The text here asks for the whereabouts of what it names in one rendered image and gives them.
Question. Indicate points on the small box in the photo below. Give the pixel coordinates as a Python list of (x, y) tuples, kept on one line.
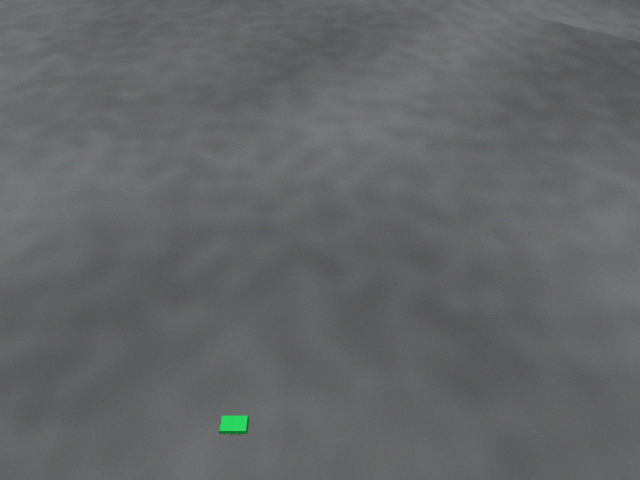
[(234, 425)]

